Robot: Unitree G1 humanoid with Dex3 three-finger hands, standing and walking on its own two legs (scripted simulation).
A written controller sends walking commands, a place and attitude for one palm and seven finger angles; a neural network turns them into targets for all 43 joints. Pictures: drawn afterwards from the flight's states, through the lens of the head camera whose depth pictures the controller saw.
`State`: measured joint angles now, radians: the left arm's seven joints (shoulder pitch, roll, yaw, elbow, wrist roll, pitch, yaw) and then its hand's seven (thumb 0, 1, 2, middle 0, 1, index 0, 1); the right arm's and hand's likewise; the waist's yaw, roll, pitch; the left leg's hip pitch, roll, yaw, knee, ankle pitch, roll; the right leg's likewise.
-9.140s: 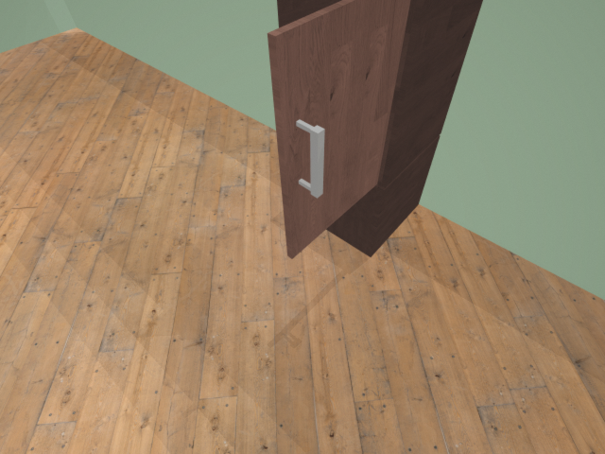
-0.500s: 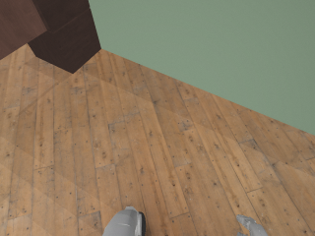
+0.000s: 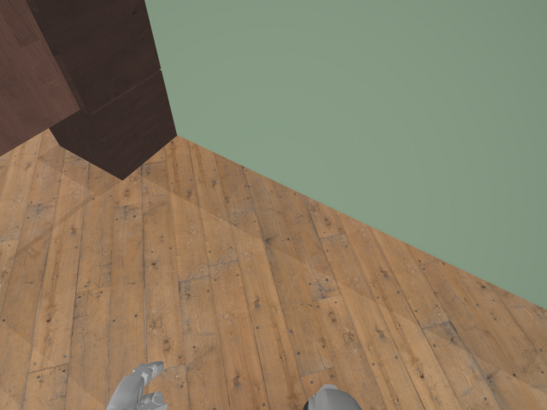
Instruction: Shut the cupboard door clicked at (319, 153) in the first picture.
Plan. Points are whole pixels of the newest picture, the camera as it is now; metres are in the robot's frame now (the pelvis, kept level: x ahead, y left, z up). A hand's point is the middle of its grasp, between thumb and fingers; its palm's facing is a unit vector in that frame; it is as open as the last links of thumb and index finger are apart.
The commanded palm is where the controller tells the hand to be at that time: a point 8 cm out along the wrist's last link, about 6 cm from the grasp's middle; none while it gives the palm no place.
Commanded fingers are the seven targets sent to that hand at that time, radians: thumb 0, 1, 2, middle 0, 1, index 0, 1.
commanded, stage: walk to a spot facing it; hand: left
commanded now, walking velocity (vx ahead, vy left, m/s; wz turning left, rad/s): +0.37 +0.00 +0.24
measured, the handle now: out of the picture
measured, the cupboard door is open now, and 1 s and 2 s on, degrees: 88 88 88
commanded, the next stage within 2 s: turn to face it in 1.06 s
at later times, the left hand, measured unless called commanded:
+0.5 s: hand out of the picture +0.11 +0.15 -0.18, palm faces +0.25 -0.95 -0.18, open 7.3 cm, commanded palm none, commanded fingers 0.00 0.90 0.90 -0.20 -0.30 -0.20 -0.30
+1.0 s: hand (148, 230) +0.50 +0.27 -0.17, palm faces +0.20 -0.96 -0.18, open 7.3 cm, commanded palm none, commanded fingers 0.00 0.90 0.90 -0.20 -0.30 -0.20 -0.30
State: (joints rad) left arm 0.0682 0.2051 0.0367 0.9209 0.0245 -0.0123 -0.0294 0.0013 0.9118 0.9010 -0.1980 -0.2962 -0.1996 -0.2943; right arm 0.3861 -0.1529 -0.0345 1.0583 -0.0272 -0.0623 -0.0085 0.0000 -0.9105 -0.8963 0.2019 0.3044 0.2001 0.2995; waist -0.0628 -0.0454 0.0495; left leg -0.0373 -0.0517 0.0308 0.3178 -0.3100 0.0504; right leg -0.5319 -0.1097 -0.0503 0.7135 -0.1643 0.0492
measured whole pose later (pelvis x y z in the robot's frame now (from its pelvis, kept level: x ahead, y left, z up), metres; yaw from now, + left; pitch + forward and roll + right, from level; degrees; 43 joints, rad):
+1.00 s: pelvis +0.44 +0.07 +0.00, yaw +13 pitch +0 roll +0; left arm 0.12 0.22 0.05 1.01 0.02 0.00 -0.02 0.00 0.93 0.90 -0.20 -0.30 -0.20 -0.29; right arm 0.43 -0.14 -0.02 1.12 -0.03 -0.08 -0.03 0.00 -0.92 -0.90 0.20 0.30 0.20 0.30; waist -0.04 -0.03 0.06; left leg 0.03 -0.04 0.12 0.26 -0.30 0.07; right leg -0.62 -0.10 -0.07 0.86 -0.09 0.01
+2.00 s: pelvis +0.69 +0.08 +0.00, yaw +36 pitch +2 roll -1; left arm 0.12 0.26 0.06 0.90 0.01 0.04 0.02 0.00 0.91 0.90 -0.20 -0.30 -0.20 -0.29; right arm 0.17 -0.20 -0.05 0.93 -0.03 0.04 0.01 0.00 -0.90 -0.90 0.20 0.30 0.20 0.30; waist -0.02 0.01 0.09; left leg -0.37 -0.03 -0.08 0.51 -0.18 0.02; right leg -0.42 -0.05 0.02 0.86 -0.44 0.07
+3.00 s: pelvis +0.76 +0.09 +0.00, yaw +59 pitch -1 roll +1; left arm 0.28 0.16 0.03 0.98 0.02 -0.05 0.00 0.00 0.91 0.90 -0.20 -0.30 -0.20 -0.29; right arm 0.28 -0.24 -0.07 1.06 -0.03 0.06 0.02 0.00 -0.91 -0.90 0.20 0.30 0.20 0.30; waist 0.00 0.04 0.05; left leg -0.44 0.00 0.00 1.05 -0.36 0.00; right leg -0.20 -0.07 -0.12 0.54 -0.32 -0.01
